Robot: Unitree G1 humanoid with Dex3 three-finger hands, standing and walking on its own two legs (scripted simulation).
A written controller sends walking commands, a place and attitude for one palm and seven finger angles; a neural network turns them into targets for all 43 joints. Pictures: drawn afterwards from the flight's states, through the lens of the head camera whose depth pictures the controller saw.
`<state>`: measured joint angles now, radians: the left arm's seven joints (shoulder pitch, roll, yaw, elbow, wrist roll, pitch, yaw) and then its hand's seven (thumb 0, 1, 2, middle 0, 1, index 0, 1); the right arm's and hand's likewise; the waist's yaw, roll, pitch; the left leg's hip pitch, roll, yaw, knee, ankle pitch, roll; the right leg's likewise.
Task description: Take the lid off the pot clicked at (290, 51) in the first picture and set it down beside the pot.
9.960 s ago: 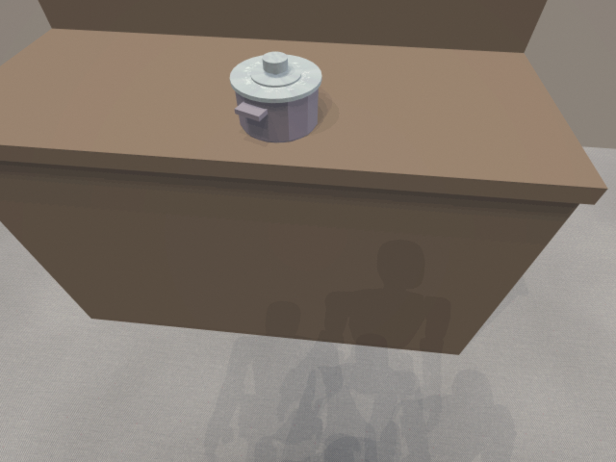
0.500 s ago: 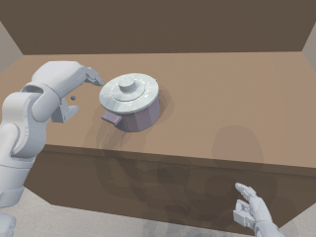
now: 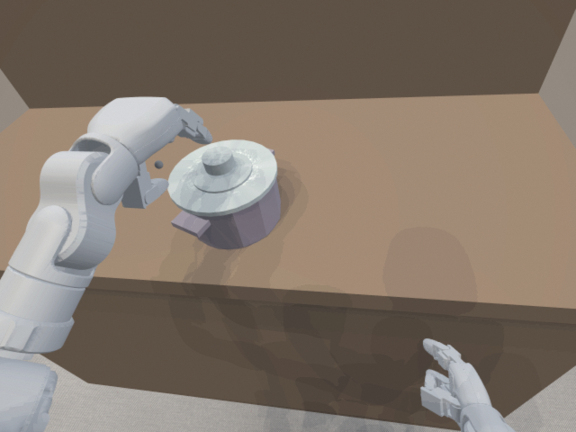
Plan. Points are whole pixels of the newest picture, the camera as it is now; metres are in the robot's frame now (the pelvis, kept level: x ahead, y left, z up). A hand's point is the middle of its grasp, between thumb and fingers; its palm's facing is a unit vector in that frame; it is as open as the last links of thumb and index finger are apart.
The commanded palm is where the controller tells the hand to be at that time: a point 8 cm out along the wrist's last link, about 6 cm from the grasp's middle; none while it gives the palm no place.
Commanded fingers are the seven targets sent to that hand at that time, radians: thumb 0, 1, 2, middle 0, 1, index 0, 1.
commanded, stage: move the open hand above the knob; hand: left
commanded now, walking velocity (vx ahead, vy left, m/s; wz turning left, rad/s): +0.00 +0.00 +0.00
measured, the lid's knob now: (218, 160) +0.45 +0.15 +0.16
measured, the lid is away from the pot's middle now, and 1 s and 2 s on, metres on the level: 0.00 0.00 0.00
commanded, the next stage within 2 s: lower the open fingers around the knob in 1.62 s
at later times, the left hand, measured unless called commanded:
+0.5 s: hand (186, 141) +0.40 +0.16 +0.23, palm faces -0.09 -0.01 -1.00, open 10.0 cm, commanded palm +0.38 +0.16 +0.29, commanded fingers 0.00 -0.38 1.65 -0.86 -0.08 -0.86 -0.08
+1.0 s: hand (194, 133) +0.42 +0.16 +0.23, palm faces -0.13 -0.02 -0.99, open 10.0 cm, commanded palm +0.40 +0.16 +0.29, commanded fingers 0.00 -0.38 1.65 -0.86 -0.08 -0.86 -0.08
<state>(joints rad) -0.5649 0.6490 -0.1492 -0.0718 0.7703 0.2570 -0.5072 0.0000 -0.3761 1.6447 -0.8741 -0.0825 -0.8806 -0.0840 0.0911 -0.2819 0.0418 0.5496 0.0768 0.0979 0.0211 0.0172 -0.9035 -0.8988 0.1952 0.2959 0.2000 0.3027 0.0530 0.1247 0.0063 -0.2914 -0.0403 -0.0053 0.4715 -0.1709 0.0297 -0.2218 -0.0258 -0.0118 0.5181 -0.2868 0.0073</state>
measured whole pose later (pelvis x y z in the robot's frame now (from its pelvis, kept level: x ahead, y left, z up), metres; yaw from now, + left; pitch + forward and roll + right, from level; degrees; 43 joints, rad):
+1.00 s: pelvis +0.01 +0.00 +0.00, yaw -1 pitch +0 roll +0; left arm -0.84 0.56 -0.25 0.28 0.84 0.32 -0.53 0.00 -0.37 1.64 -0.87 -0.08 -0.88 -0.08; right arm 0.15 -0.28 0.02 0.59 0.08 0.09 0.01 0.02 -0.90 -0.90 0.19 0.30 0.20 0.30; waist 0.00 0.10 0.00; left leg -0.28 -0.04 0.01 0.45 -0.17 0.04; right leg -0.22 -0.03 0.00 0.49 -0.28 0.01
